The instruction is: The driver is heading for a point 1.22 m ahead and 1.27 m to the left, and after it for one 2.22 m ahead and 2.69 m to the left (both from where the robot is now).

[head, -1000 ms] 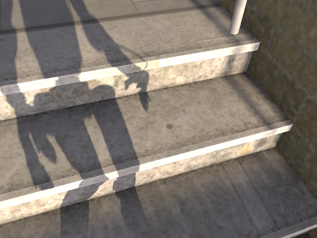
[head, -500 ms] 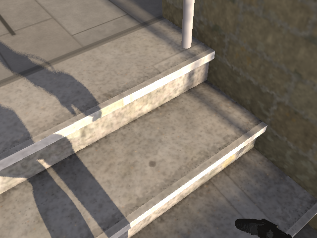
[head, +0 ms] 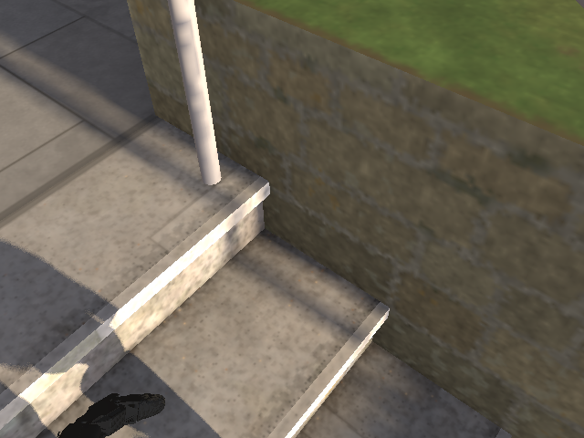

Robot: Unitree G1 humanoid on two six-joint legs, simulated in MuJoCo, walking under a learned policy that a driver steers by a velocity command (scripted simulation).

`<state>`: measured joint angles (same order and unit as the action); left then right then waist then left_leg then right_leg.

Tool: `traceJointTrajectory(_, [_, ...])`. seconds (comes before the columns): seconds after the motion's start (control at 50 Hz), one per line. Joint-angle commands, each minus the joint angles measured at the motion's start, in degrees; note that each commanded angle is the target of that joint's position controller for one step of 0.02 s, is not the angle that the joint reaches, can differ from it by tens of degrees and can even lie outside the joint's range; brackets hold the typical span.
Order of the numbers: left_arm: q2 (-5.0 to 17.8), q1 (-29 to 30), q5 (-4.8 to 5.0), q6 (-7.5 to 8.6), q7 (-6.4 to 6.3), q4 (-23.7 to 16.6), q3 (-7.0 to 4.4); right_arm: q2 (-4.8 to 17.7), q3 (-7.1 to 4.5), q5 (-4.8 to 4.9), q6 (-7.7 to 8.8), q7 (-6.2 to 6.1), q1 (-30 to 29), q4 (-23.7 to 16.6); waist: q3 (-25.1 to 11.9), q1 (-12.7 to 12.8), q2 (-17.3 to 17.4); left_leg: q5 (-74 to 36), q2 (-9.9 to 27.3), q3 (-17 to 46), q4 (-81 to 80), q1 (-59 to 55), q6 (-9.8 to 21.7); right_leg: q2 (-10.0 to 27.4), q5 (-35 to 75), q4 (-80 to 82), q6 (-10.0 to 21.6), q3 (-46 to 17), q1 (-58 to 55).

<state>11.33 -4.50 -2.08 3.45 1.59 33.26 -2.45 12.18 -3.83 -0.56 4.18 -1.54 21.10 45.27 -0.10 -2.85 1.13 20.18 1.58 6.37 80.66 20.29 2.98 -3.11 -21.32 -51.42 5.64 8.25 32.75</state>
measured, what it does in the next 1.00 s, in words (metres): climbs, turning left: left foot 0.17 m higher, then right foot 0.13 m higher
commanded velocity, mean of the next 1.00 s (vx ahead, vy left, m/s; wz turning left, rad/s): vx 0.99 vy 0.00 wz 0.82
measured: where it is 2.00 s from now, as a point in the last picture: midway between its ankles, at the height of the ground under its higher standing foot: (9, 240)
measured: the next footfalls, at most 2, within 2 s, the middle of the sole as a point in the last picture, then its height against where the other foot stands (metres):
left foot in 0.48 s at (250, 417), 0.17 m higher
right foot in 0.84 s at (271, 238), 0.13 m higher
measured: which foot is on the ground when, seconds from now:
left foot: up 0.00-0.46, down 0.48-0.82, up 0.84-1.00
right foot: down 0.00-0.50, up 0.52-0.82, down 0.84-0.94, up 0.96-1.00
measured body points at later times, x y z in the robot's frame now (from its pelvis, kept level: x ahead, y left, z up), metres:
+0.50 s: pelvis +0.34 +0.04 +0.04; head +0.35 +0.01 +0.49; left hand +0.20 +0.23 -0.09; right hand +0.63 -0.07 -0.03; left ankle +0.43 +0.09 -0.52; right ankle +0.09 -0.07 -0.63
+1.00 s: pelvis +0.60 +0.15 +0.28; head +0.65 +0.16 +0.72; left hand +0.72 +0.48 +0.27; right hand +0.88 +0.07 +0.17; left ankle +0.49 +0.24 -0.28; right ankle +0.75 -0.05 -0.43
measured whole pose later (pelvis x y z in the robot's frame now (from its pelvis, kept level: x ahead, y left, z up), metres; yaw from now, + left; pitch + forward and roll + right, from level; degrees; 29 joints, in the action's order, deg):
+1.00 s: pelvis +0.60 +0.15 +0.28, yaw +48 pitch +4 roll +0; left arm 6.9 7.9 -2.7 4.8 -2.7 30.9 0.8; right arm 8.6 -8.3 -2.0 -1.6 0.2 12.1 30.9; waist 0.5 -7.2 2.6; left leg 26.8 -6.5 6.6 92.5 46.8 2.4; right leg 8.7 -20.5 -36.9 1.9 -9.6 17.6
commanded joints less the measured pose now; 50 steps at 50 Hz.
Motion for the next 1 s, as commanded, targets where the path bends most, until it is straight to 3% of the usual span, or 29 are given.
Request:
traceJointTrajectory(0.02, [6.7, -8.2, 0.28, 3.97, -2.66, -0.6, -2.33, 3.0, 0.37, -0.33, -0.58, 1.29, -8.2, -10.7, -3.9, 5.7, -1.6, -14.8, 2.7, 3.0, 7.7, 26.5, -0.4, 19.6, -4.4, 36.4, -5.4, -37.6, -24.5])
traceJointTrajectory(0.08, [6.0, -10.2, 0.66, 6.29, -2.40, 3.1, -1.72, 3.4, 0.03, -0.18, -2.37, 3.06, -3.5, -7.5, -2.5, 1.9, -0.1, -15.8, 4.7, 3.0, 6.1, 26.2, 0.5, 17.1, -4.5, 41.3, -6.5, -25.5, -21.7])
traceJointTrajectory(0.16, [4.6, -16.2, -0.26, 7.29, -0.88, 9.8, -1.80, 0.8, 0.25, -0.06, -2.53, 1.78, -8.4, -5.7, 0.8, 2.5, 0.8, -21.3, 3.4, -2.2, 19.8, 35.2, 1.3, 14.9, 19.4, 40.0, -9.1, -8.3, -23.8])
traceJointTrajectory(0.3, [0.5, -32.0, -1.91, 6.65, -1.56, 21.2, 1.59, -5.0, 3.37, -0.81, -4.99, -0.28, -24.6, -11.4, 4.8, 3.7, -4.7, -6.5, -2.4, -4.8, 51.3, 69.4, 7.4, 17.5, 40.9, 32.7, -8.8, -2.4, -39.9])
traceJointTrajectory(0.36, [3.6, -35.4, -2.95, 5.62, -2.83, 23.5, 1.55, -1.0, 3.48, 0.39, -5.51, 0.14, -35.6, -18.8, 10.2, 3.2, -2.6, 6.9, -2.3, -8.4, 48.5, 74.8, 8.6, 19.7, 37.4, 41.2, -6.9, -0.7, -45.5])
traceJointTrajectory(0.4, [2.3, -30.4, -0.50, 4.77, -4.67, 23.7, 3.13, -2.1, 5.74, 1.03, -5.54, 1.69, -40.8, -21.6, 12.7, -1.7, -0.1, 12.8, -3.0, -16.2, 27.8, 54.3, 10.0, 16.8, 65.2, 47.9, -9.9, 9.2, -30.2])
traceJointTrajectory(0.42, [5.5, -22.4, 1.92, 3.88, -5.69, 18.8, 2.85, 1.8, 5.78, 2.96, -5.51, 2.57, -30.9, -17.9, 6.6, -6.0, -0.6, 13.0, -8.2, -27.0, 7.9, 26.1, 8.7, 12.3, 92.0, 44.9, -8.9, 13.7, -16.5])
traceJointTrajectory(0.44, [10.4, -25.4, 5.97, 2.68, -9.02, 16.4, 2.12, 3.4, 5.30, 2.73, -6.95, 2.14, -26.5, -15.4, -1.8, -5.3, 1.6, 11.8, -13.3, -28.9, 0.8, 8.8, 7.0, 13.9, 112.7, 33.6, -7.5, 10.0, -14.6])
traceJointTrajectory(0.46, [16.9, -22.1, 5.01, 2.49, -10.20, 14.0, 0.18, 4.2, 4.25, 1.37, -7.71, 1.67, -16.2, -14.0, -5.1, -8.8, -8.8, 16.0, -12.6, -25.9, -5.1, 7.7, 7.4, 18.5, 124.8, 19.9, -8.2, 5.9, -21.9])
traceJointTrajectory(0.48, [20.0, -22.2, 6.11, 0.99, -9.88, 10.8, -1.28, 5.8, 2.50, 0.70, -8.24, 1.46, -6.3, -10.7, -11.5, -11.0, -17.3, 25.0, -17.4, -22.0, -2.3, 5.2, 11.7, 22.0, 145.0, 2.0, -6.0, 3.0, -26.4])
traceJointTrajectory(0.5, [20.5, -14.3, 5.66, 0.76, -7.21, 5.8, -2.52, 7.5, 1.09, 1.32, -6.40, 1.93, 1.7, -9.0, -12.2, -17.0, -14.5, 21.9, -14.4, -5.0, -15.1, -1.7, 19.6, 17.0, 121.3, -25.1, -4.7, 2.6, -15.0])
traceJointTrajectory(0.52, [8.6, -8.4, 3.57, 2.04, -3.85, -0.6, -0.27, 11.3, -0.62, 0.78, -5.72, 1.17, -2.3, -7.6, -10.2, -11.2, 9.3, 13.7, -4.9, 25.3, -37.7, -8.1, 28.9, -1.7, 29.1, -53.3, -5.9, -0.2, 9.8])
traceJointTrajectory(0.54, [3.8, -6.2, 0.19, 3.90, -1.99, -5.1, 1.60, 13.2, -1.37, 1.01, -5.88, 0.49, -8.6, -9.7, -9.7, -6.1, 9.0, 19.5, -0.6, 48.3, -52.2, -7.5, 27.1, -4.3, 12.1, -61.4, -4.6, -10.4, 17.1])
traceJointTrajectory(0.58, [-0.5, -3.3, -2.17, 4.17, 0.74, -7.7, 3.08, 9.8, -1.24, -0.88, -4.87, -0.32, -5.9, -8.2, 1.0, -2.6, -1.4, 2.2, -0.2, 43.8, -53.6, 4.0, 22.5, -3.4, 12.2, -66.8, -2.0, -11.3, 23.2])
traceJointTrajectory(0.64, [-4.1, 0.1, -3.04, 2.31, -2.27, -12.3, 4.56, 8.1, -0.28, -4.13, -1.75, -1.45, -4.7, -4.7, 1.7, 2.7, -6.3, -7.8, -1.7, 37.2, -56.9, 10.5, 20.2, -2.7, -4.0, -80.7, -3.3, -14.1, 29.4])
traceJointTrajectory(0.68, [-3.3, 2.6, -3.28, 0.38, -5.01, -12.5, 4.45, 10.6, -1.03, -0.26, 0.88, -0.04, -2.3, -1.2, 4.0, 3.0, -11.0, -20.3, -2.7, 31.1, -56.1, 9.8, 18.4, 1.1, -12.2, -79.0, -3.6, -15.4, 33.7])
traceJointTrajectory(0.72, [-1.6, 11.4, -1.57, 1.02, -5.57, -16.6, 4.83, 12.6, -1.37, 0.11, 2.06, -0.54, -1.8, -1.4, 10.9, 1.5, -10.2, -27.9, -3.7, 24.6, -60.6, 10.1, 15.8, 3.8, -18.4, -63.8, -4.7, -13.2, 37.3])
traceJointTrajectory(0.74, [-4.9, 16.5, -1.55, 1.57, -4.91, -20.5, 5.97, 12.8, -1.70, -0.93, 1.94, -1.89, -1.2, -1.4, 9.5, 0.7, -4.7, -40.0, -2.6, 20.6, -63.3, 10.5, 14.1, 4.0, -19.9, -60.8, -5.0, -12.7, 34.2])
traceJointTrajectory(0.78, [-5.3, 12.1, -1.53, 3.22, -3.51, -20.3, 6.53, 13.5, -2.49, -1.54, 1.82, -2.60, -5.5, -1.1, -2.2, 4.0, -3.3, -61.8, -1.9, 15.7, -61.0, 6.8, 11.8, 2.2, -15.8, -53.7, -5.4, -12.5, 17.6])
traceJointTrajectory(0.8, [-1.6, 1.0, -4.64, 4.75, -3.26, -17.5, 6.11, 5.9, -1.21, 1.03, 1.96, -2.42, -8.5, -3.6, -20.9, 9.2, -16.4, -76.9, -7.9, 13.8, -38.1, 20.8, 3.1, 11.1, 2.1, -19.0, 2.6, -25.5, -32.2])
traceJointTrajectory(0.82, [0.1, -16.8, 0.45, 2.45, -2.42, -11.8, 3.17, 22.4, -6.45, 2.16, -0.46, -2.28, -18.3, -6.1, -37.3, 24.3, -14.4, -67.8, -11.6, 4.6, -28.4, 23.8, 0.3, 3.3, 17.4, 9.4, 1.1, -21.7, -58.4])
traceJointTrajectory(0.84, [3.2, -10.1, 3.87, 1.83, -2.10, -5.4, 0.99, 20.4, -9.10, 0.62, -1.05, -0.12, -21.2, -9.4, -31.2, 15.3, -23.3, -12.8, -15.3, 8.7, -19.5, 28.4, 0.0, 7.6, 32.9, 18.3, -1.2, -21.4, -62.4])
traceJointTrajectory(0.86, [1.0, 3.1, 3.78, 1.32, -2.41, -8.1, 1.61, 17.6, -7.47, 0.45, -0.45, 1.56, -17.0, -12.6, -28.9, 8.0, -24.6, -3.8, -12.8, 12.9, -7.5, 30.0, -3.2, 13.9, 41.8, 13.3, -2.9, -26.5, -63.8])
traceJointTrajectory(0.88, [1.0, 2.1, 4.69, 0.11, -4.30, -6.8, 0.85, 15.3, -5.81, -0.37, -0.07, 1.99, -14.3, -16.6, -30.8, 6.1, -30.4, 7.4, -6.8, 14.1, -2.0, 32.9, -5.8, 21.5, 60.5, 2.2, -3.4, -28.0, -67.2])
traceJointTrajectory(0.9, [1.1, 1.1, 4.49, -0.34, -5.61, -5.8, 0.25, 13.7, -5.52, -2.51, -1.40, 3.14, -15.0, -17.6, -33.0, 6.4, -21.1, 9.3, -4.3, 8.1, 1.0, 30.8, -5.9, 21.6, 55.8, 0.5, -3.4, -28.0, -62.7])
traceJointTrajectory(0.92, [5.5, 10.9, 0.82, 0.65, -6.38, -7.5, -0.69, 13.6, -6.40, -1.43, -4.04, 3.29, -6.0, -18.8, -32.1, -3.0, -19.2, 10.2, -1.8, 8.6, 7.0, 29.9, -5.7, 25.3, 41.3, 5.5, -1.3, -35.9, -55.3])
traceJointTrajectory(0.94, [3.0, 21.0, -0.32, 1.91, -6.19, -9.0, -0.65, 13.5, -7.15, -2.63, -6.76, 3.14, -0.9, -16.5, -27.1, -6.3, -19.2, 13.4, -0.8, 6.6, 12.8, 26.0, -5.1, 23.6, 33.9, 6.5, -0.8, -31.2, -42.6])
traceJointTrajectory(0.96, [2.1, 18.5, -1.29, 2.43, -5.81, -7.0, 0.57, 9.9, -7.08, -2.45, -7.85, 2.61, -6.6, -15.3, -12.6, -5.7, -14.5, 7.5, -4.6, 0.1, 18.7, 27.6, -3.0, 19.5, 31.2, 16.8, -3.2, -24.4, -26.2])
traceJointTrajectory(1.0, [3.9, 3.7, -1.79, 2.79, -3.44, 2.1, -0.96, 1.5, -4.08, -1.12, -6.79, 0.08, -12.2, -15.4, 0.6, 0.8, -6.7, 9.9, -9.6, -2.9, 20.9, 39.0, 4.4, 11.8, 12.9, 25.7, -7.3, -10.2, -24.8])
